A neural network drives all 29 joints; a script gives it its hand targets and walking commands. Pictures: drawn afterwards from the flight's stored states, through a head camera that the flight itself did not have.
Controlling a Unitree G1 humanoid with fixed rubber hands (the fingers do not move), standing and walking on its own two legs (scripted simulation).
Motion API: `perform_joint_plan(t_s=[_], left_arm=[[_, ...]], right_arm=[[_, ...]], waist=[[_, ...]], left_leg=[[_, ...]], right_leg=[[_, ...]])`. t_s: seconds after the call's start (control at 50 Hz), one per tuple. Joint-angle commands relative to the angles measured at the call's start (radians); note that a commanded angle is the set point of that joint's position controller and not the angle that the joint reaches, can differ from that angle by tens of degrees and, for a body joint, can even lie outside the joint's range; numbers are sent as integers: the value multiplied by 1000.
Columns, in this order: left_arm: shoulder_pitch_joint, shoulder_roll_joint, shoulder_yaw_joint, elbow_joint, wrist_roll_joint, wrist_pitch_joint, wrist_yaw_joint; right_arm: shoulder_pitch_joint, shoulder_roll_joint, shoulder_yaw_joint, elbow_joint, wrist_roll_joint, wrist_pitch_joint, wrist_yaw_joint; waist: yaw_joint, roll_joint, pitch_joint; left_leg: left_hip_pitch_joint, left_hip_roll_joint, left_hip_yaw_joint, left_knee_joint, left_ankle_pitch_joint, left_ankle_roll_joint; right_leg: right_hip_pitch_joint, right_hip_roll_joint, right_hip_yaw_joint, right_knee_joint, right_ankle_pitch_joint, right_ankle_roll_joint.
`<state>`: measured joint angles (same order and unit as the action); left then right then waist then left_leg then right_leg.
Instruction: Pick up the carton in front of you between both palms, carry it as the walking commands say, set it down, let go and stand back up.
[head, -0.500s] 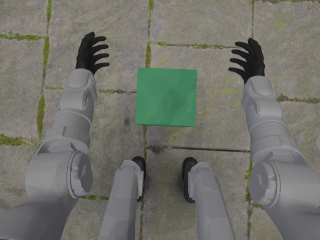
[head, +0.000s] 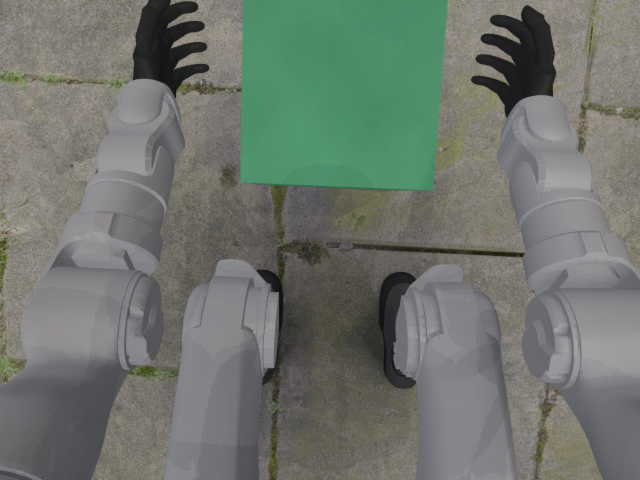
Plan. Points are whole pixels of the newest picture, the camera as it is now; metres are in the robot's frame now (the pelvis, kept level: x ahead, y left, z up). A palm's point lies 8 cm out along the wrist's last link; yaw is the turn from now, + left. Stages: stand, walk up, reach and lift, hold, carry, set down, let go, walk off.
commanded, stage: reach and lift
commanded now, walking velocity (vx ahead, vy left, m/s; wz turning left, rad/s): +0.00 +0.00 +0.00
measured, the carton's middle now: (336, 113) +0.50 +0.01 -0.29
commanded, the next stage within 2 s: none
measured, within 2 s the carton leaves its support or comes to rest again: leaves its support in 1.00 s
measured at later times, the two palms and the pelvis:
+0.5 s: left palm (191, 95) +0.51 +0.18 -0.22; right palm (489, 99) +0.51 -0.17 -0.22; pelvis +0.00 +0.00 -0.04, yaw +0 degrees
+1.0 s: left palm (214, 86) +0.51 +0.15 -0.22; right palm (470, 89) +0.52 -0.15 -0.22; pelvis +0.00 +0.00 -0.05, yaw +1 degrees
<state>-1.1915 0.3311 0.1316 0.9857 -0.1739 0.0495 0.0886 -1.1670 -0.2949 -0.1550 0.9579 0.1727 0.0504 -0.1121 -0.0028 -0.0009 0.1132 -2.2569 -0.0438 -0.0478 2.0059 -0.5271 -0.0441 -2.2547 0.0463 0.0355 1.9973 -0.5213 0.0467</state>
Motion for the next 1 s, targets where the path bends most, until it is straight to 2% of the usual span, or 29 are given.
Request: perform_joint_plan(t_s=[0.0,0.08,0.18,0.24,0.3,0.36,0.54,0.64,0.72,0.78,0.84,0.92,0.98], left_arm=[[-268,119,-3,-8,-14,-30,5],[-337,144,-27,49,-35,-53,9],[-401,181,-57,9,-75,-77,26],[-380,139,-74,4,-79,-85,33],[-317,88,-95,6,-97,-87,36],[-282,84,-90,18,-92,-84,36],[-299,66,-78,32,-74,-91,37],[-364,-43,-146,30,-102,-99,40],[-368,-78,-122,89,-65,-108,52],[-540,-428,-233,58,-64,-107,-12],[-671,-736,-260,32,-17,-74,-91],[-710,-912,-254,-34,-2,-39,-147],[-730,-1015,-305,-127,-37,-20,-157]], right_arm=[[-264,-116,1,-10,9,-30,-5],[-337,-139,24,51,30,-55,-9],[-404,-176,65,15,74,-80,-25],[-382,-133,109,43,109,-84,-13],[-334,-135,118,47,111,-90,-5],[-302,-135,98,56,88,-90,-12],[-331,-104,94,78,72,-99,-17],[-391,2,159,71,96,-102,-17],[-396,41,135,123,57,-108,-29],[-559,397,237,103,53,-107,33],[-698,697,273,81,15,-81,116],[-733,883,277,23,-2,-41,175],[-748,993,324,-73,35,-19,188]], waist=[[-3,11,-988],[-4,10,-967],[-1,12,-1069],[24,23,-1048],[16,19,-1067],[0,4,-1036],[7,2,-948],[7,1,-955],[7,-2,-924],[7,7,-935],[0,1,-907],[-4,-13,-953],[-2,-12,-1125]], left_leg=[[527,21,75,-129,137,-3],[513,31,68,-73,148,-1],[565,32,73,-20,202,-1],[581,27,75,0,272,-1],[611,19,75,11,324,-2],[569,14,75,8,301,-5],[504,10,71,-13,239,-3],[513,-1,70,-27,215,2],[509,-15,72,-35,197,7],[494,-39,66,-25,224,20],[470,-72,73,-9,207,20],[478,-97,105,12,239,17],[561,-105,126,31,326,15]], right_leg=[[531,-19,-76,-121,138,2],[522,-28,-64,-67,151,2],[569,-28,-67,-13,209,1],[559,-20,-66,14,273,1],[567,-14,-72,23,309,-1],[561,-13,-73,16,301,-1],[507,-12,-59,-5,240,-6],[522,-3,-59,-21,215,-7],[521,10,-59,-30,197,-5],[505,36,-61,-18,226,-15],[456,56,-78,1,195,-19],[474,79,-101,23,234,-20],[570,95,-110,44,334,-17]])
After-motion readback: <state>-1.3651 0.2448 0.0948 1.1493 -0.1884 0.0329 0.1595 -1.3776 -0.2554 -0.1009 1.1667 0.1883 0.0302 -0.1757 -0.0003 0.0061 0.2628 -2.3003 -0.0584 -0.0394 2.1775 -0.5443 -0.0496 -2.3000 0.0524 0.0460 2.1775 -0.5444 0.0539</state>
